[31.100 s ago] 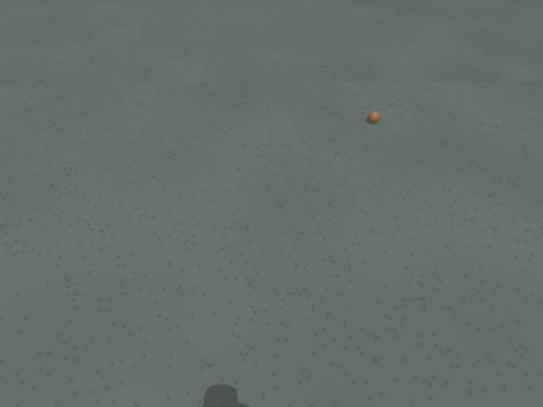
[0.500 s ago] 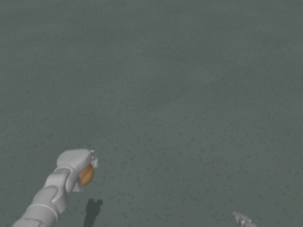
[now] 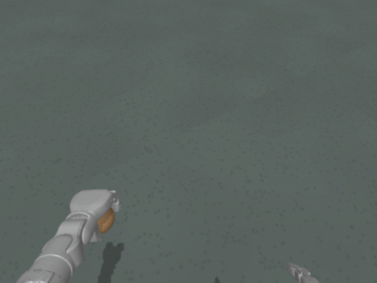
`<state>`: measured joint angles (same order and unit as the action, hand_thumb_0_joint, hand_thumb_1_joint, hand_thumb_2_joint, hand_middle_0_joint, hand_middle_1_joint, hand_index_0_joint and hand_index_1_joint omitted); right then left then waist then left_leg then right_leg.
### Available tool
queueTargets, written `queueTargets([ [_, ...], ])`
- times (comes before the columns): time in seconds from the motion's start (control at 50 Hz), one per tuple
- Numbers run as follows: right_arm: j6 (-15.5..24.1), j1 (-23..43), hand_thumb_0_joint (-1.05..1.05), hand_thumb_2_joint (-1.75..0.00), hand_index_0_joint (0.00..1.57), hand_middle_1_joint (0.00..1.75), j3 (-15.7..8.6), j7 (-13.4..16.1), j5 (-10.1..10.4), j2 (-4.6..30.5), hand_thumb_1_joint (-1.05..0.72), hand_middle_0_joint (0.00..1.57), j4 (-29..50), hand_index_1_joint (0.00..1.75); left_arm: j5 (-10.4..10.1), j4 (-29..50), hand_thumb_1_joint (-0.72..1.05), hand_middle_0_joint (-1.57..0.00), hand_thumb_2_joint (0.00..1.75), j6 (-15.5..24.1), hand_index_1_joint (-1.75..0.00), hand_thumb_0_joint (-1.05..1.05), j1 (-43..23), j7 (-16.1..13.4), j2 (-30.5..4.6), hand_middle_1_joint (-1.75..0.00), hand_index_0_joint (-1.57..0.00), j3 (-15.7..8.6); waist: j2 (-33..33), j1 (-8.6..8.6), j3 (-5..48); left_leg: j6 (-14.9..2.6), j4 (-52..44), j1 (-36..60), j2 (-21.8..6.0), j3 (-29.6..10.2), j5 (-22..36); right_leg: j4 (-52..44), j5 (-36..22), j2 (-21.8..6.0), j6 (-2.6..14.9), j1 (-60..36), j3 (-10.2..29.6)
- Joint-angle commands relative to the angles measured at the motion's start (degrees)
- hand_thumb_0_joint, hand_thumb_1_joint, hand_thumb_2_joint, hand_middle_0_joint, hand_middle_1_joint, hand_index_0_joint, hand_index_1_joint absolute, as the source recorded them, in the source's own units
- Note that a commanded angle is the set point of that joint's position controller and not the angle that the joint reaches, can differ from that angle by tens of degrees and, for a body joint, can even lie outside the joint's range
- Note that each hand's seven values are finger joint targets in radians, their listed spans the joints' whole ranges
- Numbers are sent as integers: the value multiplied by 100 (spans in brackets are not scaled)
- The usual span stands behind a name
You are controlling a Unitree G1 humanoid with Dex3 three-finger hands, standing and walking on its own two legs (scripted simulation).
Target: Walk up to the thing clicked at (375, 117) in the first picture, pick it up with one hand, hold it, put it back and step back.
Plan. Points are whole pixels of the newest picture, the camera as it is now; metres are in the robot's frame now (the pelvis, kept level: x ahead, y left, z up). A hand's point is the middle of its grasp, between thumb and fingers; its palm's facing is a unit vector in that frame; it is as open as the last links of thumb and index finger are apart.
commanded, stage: crouch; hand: left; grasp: from above
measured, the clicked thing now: (98, 218) +0.31 +0.23 -0.09
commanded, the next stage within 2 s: lower in 1.64 s
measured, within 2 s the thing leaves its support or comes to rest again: neither
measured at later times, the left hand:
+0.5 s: hand (116, 229) +0.36 +0.24 -0.30, palm faces -0.42 +0.04 -0.91, open 9.4 cm
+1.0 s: hand (125, 239) +0.39 +0.26 -0.50, palm faces -0.45 -0.01 -0.89, open 9.4 cm
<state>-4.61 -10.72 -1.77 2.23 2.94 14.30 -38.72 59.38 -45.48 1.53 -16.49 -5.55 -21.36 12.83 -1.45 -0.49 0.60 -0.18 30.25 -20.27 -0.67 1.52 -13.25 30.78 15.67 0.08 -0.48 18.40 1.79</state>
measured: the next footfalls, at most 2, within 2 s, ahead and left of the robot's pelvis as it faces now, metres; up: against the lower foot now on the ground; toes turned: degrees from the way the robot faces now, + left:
none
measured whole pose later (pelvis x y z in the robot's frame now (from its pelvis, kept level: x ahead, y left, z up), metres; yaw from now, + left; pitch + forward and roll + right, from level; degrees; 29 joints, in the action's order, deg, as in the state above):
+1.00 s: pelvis -0.07 +0.00 -0.33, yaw -4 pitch +39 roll -7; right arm 3.7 -8.7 -0.2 -4.8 -6.1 14.3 -41.8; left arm 70.7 -74.9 9.0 -49.5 -21.0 -35.8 -3.0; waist -0.8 -10.3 8.7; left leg -0.6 117.1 -119.4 -1.6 -4.9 -36.8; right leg 114.9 40.4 2.1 -1.1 113.5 -3.6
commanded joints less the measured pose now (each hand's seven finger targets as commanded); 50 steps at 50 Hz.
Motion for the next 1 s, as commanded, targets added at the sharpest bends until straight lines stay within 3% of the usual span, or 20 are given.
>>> queueTargets([
  [0.0, 181, -106, 0, -90, 20, 30, -356, -14, -86, 852, -90, 20, 391, 30, 249, 309, 49, -78, 84, 109, -92, 0, -2456, -717, -1070, -98, -84, -505, 212, -299, 1445, -47, 582, 199, 150, 56, 816, 221, -936, 136, 94, 818, -88],
  [0.12, 327, -523, 0, -90, 20, 30, -482, -142, -262, 915, -90, 20, 274, 30, 695, -670, 49, -79, 84, 243, -92, 0, -3243, -1393, -1065, -99, -85, -643, -171, -475, 2475, -19, 2396, -1326, 82, -23, 539, 1952, -577, 201, 180, 2614, -170],
  [0.14, 335, -554, 0, -90, 20, 30, -510, -147, -271, 955, -90, 20, 312, 30, 753, -815, 48, -78, 86, 245, -93, 0, -3299, -1492, -1240, -99, -84, -772, -208, -441, 2566, -22, 2632, -1693, 101, -19, 398, 2149, -470, 206, 184, 2818, -176],
  [0.2, 414, -660, 0, -90, 20, 30, -507, -142, -341, 981, -90, 20, 256, 30, 764, -1295, 52, -80, 84, 228, -92, 0, -3554, -1646, -1331, -98, -87, -856, -208, -491, 2881, -62, 3235, -2596, 118, -54, 9, 2793, -126, 241, 205, 3410, -239],
  [0.24, 465, -713, 0, -90, 20, 30, -518, -127, -360, 1003, -90, 20, 264, 30, 750, -1601, 52, -81, 88, 237, -94, 0, -3661, -1667, -1422, -100, -87, -919, -181, -525, 3022, -84, 3609, -3196, 119, -121, -340, 3193, 190, 246, 223, 3922, -278],
  [0.3, 532, -808, 0, -90, 20, 30, -543, -100, -431, 1088, -90, 20, 258, 30, 756, -1456, 49, -78, 87, 263, -94, 0, -4056, -1714, -1800, -100, -84, -1144, -500, -514, 3660, -57, 4131, -3670, 96, -251, -669, 3862, 482, 239, 268, 4586, -339],
  [0.34, 551, -847, 0, -90, 20, 30, -560, -80, -444, 1086, -90, 20, 246, 30, 712, -1339, 48, -79, 86, 242, -92, 0, -4273, -1689, -1809, -98, -84, -1149, -641, -588, 4011, -52, 4401, -3800, 66, -303, -820, 4171, 621, 230, 284, 4978, -370],
  [0.38, 579, -886, 0, -90, 20, 30, -559, -69, -468, 1111, -90, 20, 190, 30, 661, -1517, 45, -76, 81, 217, -92, 0, -4283, -1648, -1812, -98, -82, -1186, -655, -674, 4061, -38, 4598, -4025, 21, -423, -951, 4487, 755, 218, 296, 5416, -436],
  [0.46, 629, -969, 0, -90, 20, 30, -534, -93, -536, 1102, -90, 20, 109, 30, 676, -1484, 40, -73, 84, 280, -93, 0, -4733, -1589, -2218, -99, -79, -1374, -640, -767, 4315, -103, 5194, -4792, 44, -400, -1402, 4945, 1101, 229, 294, 5907, -459],
  [0.52, 681, -957, 0, -90, 20, 30, -465, -119, -581, 1116, -90, 20, 33, 30, 720, -1843, 42, -75, 84, 365, -91, 0, -4678, -1547, -2318, -97, -81, -1438, -576, -850, 4069, -122, 5606, -5475, 68, -421, -1765, 5278, 1454, 222, 289, 6430, -471],
  [0.56, 722, -976, 0, -90, 20, 30, -440, -157, -608, 1113, -90, 20, 18, 30, 746, -1759, 42, -74, 85, 475, -92, 0, -4960, -1543, -2541, -98, -80, -1530, -499, -890, 4375, -140, 5901, -5671, 70, -460, -1925, 5501, 1609, 239, 292, 6640, -501],
  [0.6, 761, -984, 0, -90, 20, 30, -376, -220, -639, 1115, -90, 20, 0, 30, 801, -1924, 44, -75, 81, 559, -90, 0, -4858, -1552, -2521, -96, -82, -1519, -633, -893, 4349, -140, 6130, -5901, 87, -449, -1881, 5732, 1575, 215, 291, 6904, -509],
  [0.66, 801, -1023, 0, -90, 20, 30, -364, -291, -685, 1186, -90, 20, -74, 30, 911, -1608, 44, -76, 84, 681, -91, 0, -5252, -1619, -2828, -97, -82, -1684, -1131, -880, 4852, -87, 6372, -5661, 58, -566, -1679, 6166, 1440, 217, 318, 7341, -616],
  [0.7, 824, -1044, 0, -90, 20, 30, -338, -354, -717, 1186, -90, 20, -121, 30, 953, -1852, 46, -78, 83, 688, -89, 0, -5132, -1648, -2697, -95, -84, -1625, -1130, -963, 4754, -79, 6533, -5624, 19, -631, -1591, 6325, 1400, 210, 309, 7649, -676],
  [0.74, 844, -1077, 0, -90, 20, 30, -338, -395, -745, 1225, -91, 20, -178, 30, 971, -1752, 45, -78, 84, 716, -89, 0, -5348, -1717, -2786, -94, -84, -1696, -1266, -973, 5023, -72, 6709, -5622, 11, -643, -1479, 6522, 1297, 214, 312, 7810, -704],
  [0.76, 862, -1118, 0, -90, 20, 30, -324, -431, -771, 1230, -91, 20, -211, 30, 996, -1992, 46, -78, 81, 688, -88, 0, -5129, -1733, -2725, -94, -84, -1706, -1332, -966, 4910, -61, 6779, -5580, 1, -656, -1324, 6608, 1205, 180, 297, 7891, -720],
  [0.88, 865, -1143, 0, -91, 20, 30, -292, -584, -854, 1250, -91, 20, -273, 30, 1063, -1813, 48, -83, 84, 734, -87, 0, -5426, -1804, -2996, -91, -87, -1854, -1440, -991, 5156, -112, 7434, -5828, -20, -536, -803, 7024, 737, 251, 274, 7998, -756],
  [0.98, 860, -1092, 0, -90, 20, 30, -284, -680, -896, 1243, -91, 20, -273, 30, 1060, -2120, 51, -84, 86, 727, -88, 0, -5314, -1817, -2999, -93, -89, -1877, -1419, -1006, 4840, -112, 7685, -6183, -49, -520, -970, 7245, 829, 278, 268, 8228, -778],
])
